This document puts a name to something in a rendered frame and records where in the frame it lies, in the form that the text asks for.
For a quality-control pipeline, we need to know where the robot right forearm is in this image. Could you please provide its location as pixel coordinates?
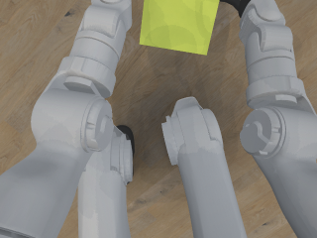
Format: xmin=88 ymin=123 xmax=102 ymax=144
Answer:
xmin=239 ymin=0 xmax=317 ymax=116

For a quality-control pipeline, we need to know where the right robot hand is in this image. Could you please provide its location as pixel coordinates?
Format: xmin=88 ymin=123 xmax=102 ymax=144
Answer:
xmin=219 ymin=0 xmax=251 ymax=18

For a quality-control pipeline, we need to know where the robot thigh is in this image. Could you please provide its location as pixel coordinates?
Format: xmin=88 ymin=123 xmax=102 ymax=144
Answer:
xmin=77 ymin=131 xmax=133 ymax=238
xmin=161 ymin=105 xmax=248 ymax=238

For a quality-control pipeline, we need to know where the right robot upper arm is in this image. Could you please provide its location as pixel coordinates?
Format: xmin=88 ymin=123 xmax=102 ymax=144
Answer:
xmin=240 ymin=105 xmax=317 ymax=238

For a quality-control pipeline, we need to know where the carton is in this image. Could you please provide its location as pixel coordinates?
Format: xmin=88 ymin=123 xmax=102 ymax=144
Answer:
xmin=139 ymin=0 xmax=220 ymax=56

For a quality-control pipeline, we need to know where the robot left forearm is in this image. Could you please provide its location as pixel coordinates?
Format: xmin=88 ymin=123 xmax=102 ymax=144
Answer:
xmin=31 ymin=0 xmax=133 ymax=132

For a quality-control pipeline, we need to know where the left robot upper arm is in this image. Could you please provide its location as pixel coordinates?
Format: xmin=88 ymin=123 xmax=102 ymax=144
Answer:
xmin=0 ymin=88 xmax=114 ymax=238

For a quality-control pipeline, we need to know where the right robot thigh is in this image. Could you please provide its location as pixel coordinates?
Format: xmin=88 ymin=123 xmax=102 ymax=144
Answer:
xmin=161 ymin=105 xmax=248 ymax=238

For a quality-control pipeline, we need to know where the left robot thigh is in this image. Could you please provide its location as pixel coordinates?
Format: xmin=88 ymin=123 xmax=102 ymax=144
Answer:
xmin=77 ymin=131 xmax=133 ymax=238

